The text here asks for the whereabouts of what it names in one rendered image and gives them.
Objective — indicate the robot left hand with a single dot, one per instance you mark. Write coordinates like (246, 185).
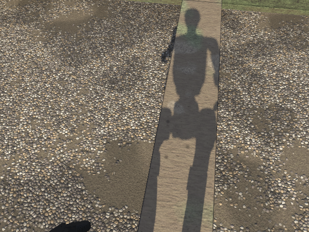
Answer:
(78, 226)

